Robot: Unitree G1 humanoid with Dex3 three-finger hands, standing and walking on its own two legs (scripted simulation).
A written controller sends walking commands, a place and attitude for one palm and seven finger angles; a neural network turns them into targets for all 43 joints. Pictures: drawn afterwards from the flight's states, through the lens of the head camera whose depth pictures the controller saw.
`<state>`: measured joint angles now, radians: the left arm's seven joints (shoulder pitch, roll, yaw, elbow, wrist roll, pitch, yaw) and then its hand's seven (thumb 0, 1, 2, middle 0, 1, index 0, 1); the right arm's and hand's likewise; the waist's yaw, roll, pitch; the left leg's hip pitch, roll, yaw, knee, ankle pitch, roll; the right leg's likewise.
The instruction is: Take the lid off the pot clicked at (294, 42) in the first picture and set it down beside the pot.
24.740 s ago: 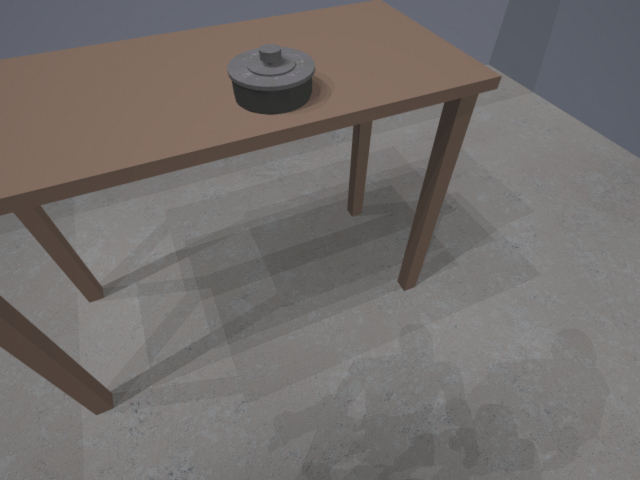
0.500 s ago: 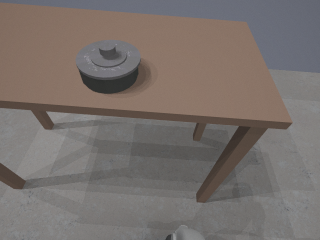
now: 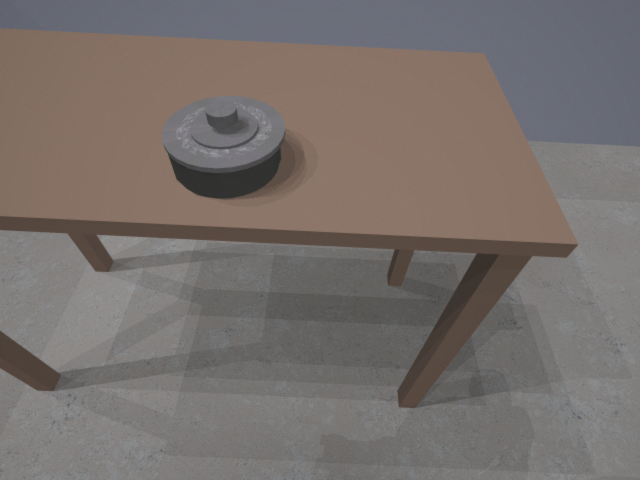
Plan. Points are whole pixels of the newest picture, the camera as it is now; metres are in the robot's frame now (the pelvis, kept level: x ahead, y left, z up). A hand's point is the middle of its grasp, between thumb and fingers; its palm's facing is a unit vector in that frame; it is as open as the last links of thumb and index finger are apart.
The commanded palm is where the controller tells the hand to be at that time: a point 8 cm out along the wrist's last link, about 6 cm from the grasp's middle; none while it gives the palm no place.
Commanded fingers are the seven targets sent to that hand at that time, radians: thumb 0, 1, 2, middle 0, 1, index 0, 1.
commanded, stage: look again from close up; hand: left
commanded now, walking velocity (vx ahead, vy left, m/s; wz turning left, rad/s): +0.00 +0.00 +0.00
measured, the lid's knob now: (221, 114) +0.54 +0.17 +0.16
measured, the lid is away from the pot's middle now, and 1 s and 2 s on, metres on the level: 0.00 0.00 0.00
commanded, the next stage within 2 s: shuffle to correct the standing spot in 0.60 s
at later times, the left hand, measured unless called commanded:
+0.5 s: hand out of the picture +0.00 +0.18 -0.18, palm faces +0.03 -0.98 -0.18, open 7.3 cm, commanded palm none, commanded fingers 0.00 0.90 0.90 -0.20 -0.30 -0.20 -0.30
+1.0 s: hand out of the picture +0.03 +0.18 -0.18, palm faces +0.07 -0.98 -0.19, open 7.3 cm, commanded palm none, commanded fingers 0.00 0.90 0.90 -0.20 -0.30 -0.20 -0.30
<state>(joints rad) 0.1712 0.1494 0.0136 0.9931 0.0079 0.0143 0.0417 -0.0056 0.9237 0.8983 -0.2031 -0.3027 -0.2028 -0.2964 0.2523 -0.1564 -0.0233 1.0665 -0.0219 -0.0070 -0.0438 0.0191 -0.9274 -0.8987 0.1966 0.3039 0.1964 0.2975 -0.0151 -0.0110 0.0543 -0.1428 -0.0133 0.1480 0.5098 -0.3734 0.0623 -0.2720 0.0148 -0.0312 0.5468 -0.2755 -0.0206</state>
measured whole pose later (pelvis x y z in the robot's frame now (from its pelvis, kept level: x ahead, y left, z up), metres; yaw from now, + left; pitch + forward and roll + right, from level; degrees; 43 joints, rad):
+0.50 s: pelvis +0.00 +0.01 +0.00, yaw +0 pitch -1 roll +0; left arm 0.26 0.15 0.00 1.08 0.01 0.02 0.04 0.01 0.92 0.90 -0.20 -0.30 -0.20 -0.30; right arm 0.24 -0.14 0.00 1.10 -0.01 0.00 -0.04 0.01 -0.92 -0.90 0.20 0.30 0.20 0.30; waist 0.01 -0.02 0.09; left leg -0.11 -0.03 0.15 0.47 -0.36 0.08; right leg -0.24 0.00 -0.03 0.52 -0.26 -0.01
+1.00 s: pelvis +0.03 +0.01 -0.01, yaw +2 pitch +0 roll -1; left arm 0.28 0.14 0.03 1.07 0.02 0.00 0.02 0.01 0.92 0.90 -0.20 -0.30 -0.20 -0.30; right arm 0.36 -0.13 -0.01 1.12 -0.02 -0.01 -0.03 0.00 -0.91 -0.90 0.20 0.30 0.20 0.30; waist 0.00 0.02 0.07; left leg -0.12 -0.02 0.12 0.58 -0.45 0.07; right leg -0.23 0.00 -0.05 0.61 -0.37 -0.01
